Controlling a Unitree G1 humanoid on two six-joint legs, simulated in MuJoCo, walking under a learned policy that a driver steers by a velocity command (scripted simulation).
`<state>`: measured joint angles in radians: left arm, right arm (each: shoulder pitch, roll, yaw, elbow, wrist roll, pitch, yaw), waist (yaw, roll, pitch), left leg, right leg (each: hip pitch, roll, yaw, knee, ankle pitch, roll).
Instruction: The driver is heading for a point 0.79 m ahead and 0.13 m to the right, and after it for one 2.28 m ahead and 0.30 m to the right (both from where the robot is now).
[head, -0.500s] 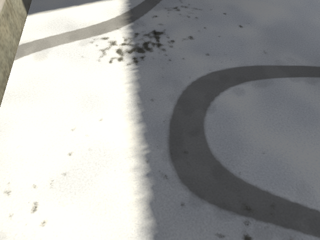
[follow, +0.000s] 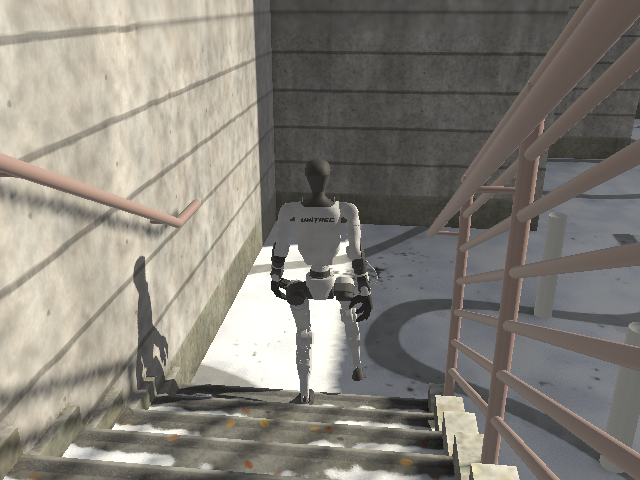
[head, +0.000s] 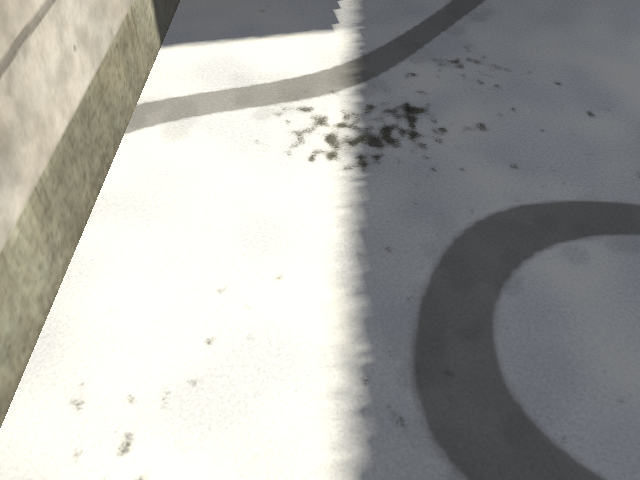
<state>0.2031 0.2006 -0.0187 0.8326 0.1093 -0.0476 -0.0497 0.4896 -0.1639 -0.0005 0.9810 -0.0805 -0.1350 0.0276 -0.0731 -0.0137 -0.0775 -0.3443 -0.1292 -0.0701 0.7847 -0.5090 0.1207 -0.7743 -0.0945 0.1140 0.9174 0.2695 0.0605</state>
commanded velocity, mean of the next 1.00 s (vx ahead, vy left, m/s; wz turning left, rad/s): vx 0.47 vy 0.00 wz -0.03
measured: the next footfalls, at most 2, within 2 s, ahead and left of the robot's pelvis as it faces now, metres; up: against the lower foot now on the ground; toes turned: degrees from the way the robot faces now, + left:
right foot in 0.24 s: +0.27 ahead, -0.18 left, -0.16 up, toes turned +3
left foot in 0.70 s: +0.54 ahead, +0.08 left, -0.16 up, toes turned +3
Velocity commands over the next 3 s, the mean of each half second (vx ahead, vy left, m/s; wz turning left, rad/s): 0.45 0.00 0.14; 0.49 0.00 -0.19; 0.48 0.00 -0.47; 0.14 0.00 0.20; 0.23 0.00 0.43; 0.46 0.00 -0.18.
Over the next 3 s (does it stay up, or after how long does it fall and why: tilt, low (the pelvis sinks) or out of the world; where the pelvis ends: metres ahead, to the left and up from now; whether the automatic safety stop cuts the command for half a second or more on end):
stays up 1.26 -0.09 -0.14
